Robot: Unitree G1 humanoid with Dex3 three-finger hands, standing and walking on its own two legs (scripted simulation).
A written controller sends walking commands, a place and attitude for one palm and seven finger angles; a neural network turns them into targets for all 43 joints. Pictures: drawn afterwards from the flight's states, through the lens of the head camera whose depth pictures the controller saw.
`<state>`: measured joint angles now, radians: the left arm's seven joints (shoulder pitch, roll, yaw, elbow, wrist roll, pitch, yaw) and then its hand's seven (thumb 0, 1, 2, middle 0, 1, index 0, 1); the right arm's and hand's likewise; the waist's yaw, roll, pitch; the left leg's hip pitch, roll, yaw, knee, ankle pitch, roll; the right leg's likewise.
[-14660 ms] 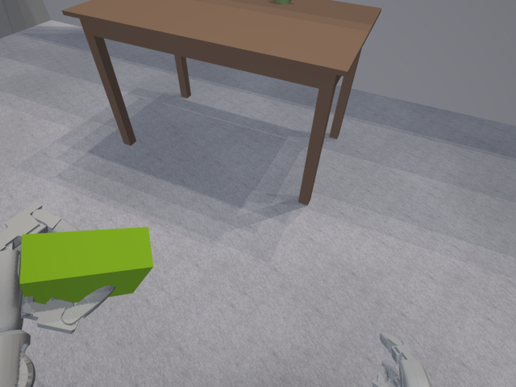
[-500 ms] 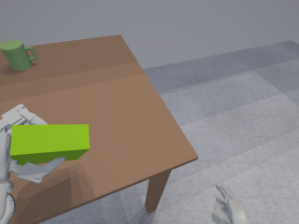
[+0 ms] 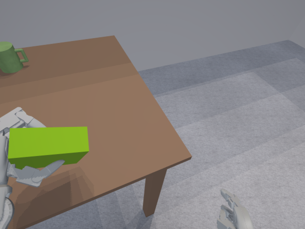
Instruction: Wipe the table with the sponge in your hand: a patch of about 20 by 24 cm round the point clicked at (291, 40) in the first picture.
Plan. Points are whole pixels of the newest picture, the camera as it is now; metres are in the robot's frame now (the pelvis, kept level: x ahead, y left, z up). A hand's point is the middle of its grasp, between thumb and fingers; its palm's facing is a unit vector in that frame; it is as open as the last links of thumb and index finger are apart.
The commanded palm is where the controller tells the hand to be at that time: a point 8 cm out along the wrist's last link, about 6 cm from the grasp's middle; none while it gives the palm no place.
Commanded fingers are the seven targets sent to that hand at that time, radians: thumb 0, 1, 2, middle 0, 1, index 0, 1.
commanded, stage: shuffle to correct the standing spot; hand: left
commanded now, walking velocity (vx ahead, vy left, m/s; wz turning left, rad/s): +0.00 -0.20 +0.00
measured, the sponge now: (60, 148) +0.24 +0.22 +0.14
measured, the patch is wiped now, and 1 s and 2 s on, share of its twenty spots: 0.00 0.00 0.00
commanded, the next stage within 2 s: none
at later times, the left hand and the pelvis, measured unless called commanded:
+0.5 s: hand (76, 150) +0.23 +0.18 +0.15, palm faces +0.33 -0.87 -0.36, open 9.3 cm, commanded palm +0.17 +0.22 +0.17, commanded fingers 0.00 0.10 1.30 -1.20 -1.60 -1.20 -1.60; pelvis +0.01 -0.06 -0.01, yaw +0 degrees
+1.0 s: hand (75, 149) +0.23 +0.18 +0.16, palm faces +0.32 -0.86 -0.40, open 9.3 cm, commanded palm +0.17 +0.22 +0.17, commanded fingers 0.00 0.10 1.30 -1.20 -1.60 -1.20 -1.60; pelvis +0.01 -0.06 -0.01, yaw +0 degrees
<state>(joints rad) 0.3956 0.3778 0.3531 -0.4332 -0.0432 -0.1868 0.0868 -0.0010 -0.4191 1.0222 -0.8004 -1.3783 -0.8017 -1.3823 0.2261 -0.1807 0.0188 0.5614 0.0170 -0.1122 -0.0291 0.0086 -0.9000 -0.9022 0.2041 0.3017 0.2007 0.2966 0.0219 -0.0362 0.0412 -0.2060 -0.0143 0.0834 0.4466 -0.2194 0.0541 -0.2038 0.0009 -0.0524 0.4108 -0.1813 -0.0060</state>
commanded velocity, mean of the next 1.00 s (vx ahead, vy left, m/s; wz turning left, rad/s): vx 0.00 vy -0.20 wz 0.00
